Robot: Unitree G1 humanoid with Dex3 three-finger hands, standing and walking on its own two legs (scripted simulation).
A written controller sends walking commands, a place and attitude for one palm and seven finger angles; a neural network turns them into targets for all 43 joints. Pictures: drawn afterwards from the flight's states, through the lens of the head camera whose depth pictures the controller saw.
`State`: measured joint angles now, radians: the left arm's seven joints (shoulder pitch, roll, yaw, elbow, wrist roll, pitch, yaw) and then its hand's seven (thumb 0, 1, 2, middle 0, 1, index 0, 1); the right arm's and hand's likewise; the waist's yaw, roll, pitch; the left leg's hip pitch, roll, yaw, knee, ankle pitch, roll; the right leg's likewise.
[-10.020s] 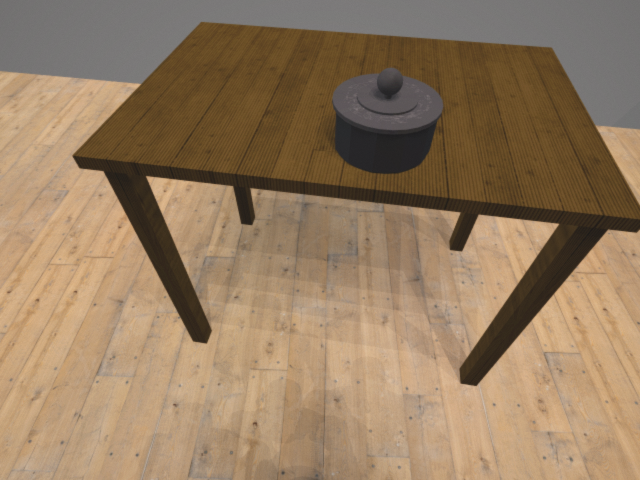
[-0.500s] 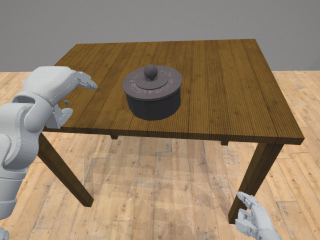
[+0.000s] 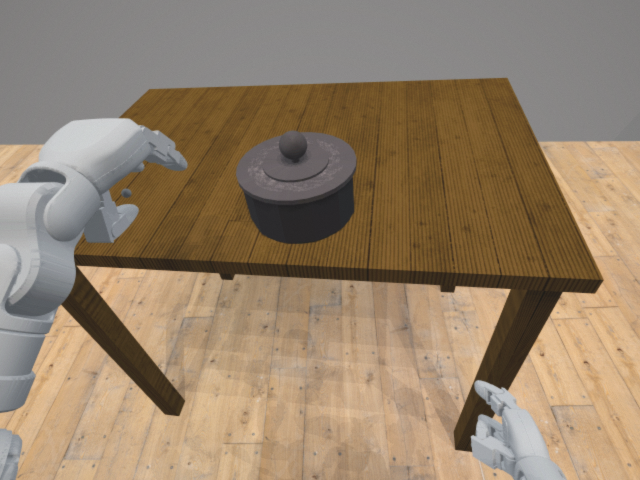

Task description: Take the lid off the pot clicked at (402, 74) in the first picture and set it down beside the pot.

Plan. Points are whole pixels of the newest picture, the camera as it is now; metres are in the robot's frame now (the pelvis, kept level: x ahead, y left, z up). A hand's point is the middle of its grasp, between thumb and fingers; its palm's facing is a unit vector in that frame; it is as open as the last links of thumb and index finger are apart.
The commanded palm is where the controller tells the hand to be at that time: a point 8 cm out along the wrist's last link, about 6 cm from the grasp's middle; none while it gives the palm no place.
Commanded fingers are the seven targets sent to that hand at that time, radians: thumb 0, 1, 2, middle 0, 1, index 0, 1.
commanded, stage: move the open hand above the knob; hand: left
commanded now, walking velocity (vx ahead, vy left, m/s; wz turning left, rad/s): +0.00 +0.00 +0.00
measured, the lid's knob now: (293, 145) +0.55 +0.12 +0.17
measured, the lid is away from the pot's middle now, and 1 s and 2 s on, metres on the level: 0.00 0.00 0.00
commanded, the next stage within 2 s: none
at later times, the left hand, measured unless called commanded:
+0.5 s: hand (181, 163) +0.38 +0.21 +0.24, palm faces -0.02 -0.02 -1.00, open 9.7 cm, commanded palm +0.34 +0.20 +0.31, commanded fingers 0.00 -0.35 1.72 -0.90 -0.08 -0.90 -0.08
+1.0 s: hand (229, 138) +0.43 +0.16 +0.24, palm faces -0.05 -0.04 -1.00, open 9.7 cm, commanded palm +0.41 +0.16 +0.31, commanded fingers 0.00 -0.35 1.72 -0.90 -0.08 -0.90 -0.08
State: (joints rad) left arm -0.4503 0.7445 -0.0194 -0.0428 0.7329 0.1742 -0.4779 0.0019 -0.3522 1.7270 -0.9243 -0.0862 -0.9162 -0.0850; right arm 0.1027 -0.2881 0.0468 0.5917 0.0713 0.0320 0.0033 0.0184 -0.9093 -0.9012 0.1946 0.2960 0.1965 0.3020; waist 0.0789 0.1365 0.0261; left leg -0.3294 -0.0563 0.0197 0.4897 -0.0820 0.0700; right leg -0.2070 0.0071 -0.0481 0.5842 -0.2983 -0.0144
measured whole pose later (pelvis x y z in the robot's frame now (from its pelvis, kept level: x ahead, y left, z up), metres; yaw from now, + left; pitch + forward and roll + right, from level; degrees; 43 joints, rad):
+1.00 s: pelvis +0.04 -0.01 +0.00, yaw +0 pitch +0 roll +0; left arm -0.78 0.59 -0.23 0.18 0.79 0.31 -0.48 0.00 -0.35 1.71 -0.92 -0.09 -0.91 -0.08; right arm 0.09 -0.29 0.05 0.60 0.08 0.12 0.05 0.02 -0.91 -0.90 0.19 0.30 0.20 0.30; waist 0.04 0.12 -0.01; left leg -0.36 -0.07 0.02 0.50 -0.14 0.06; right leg -0.23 0.00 -0.04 0.58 -0.35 -0.02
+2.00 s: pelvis +0.07 -0.01 +0.01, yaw -1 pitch +3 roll +1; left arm -1.13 0.47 -0.29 0.68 0.86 0.32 -0.50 0.00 -0.34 1.71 -0.92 -0.09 -0.91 -0.08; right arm 0.19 -0.29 0.01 0.65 0.08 0.11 0.05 0.01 -0.91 -0.90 0.19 0.30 0.19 0.30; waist -0.04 0.09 -0.03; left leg -0.35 -0.07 0.04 0.45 -0.16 0.07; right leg -0.22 0.00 -0.02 0.50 -0.34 -0.02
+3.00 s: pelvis +0.06 +0.00 +0.01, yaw -1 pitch +2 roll +0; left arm -1.15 0.38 -0.32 0.76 0.84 0.34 -0.45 0.00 -0.35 1.71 -0.92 -0.09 -0.91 -0.08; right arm 0.19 -0.27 0.03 0.68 0.07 0.10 0.04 0.02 -0.91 -0.90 0.19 0.30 0.20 0.30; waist -0.04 0.09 -0.03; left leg -0.35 -0.08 0.04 0.43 -0.13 0.08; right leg -0.22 -0.01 -0.02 0.50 -0.32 -0.01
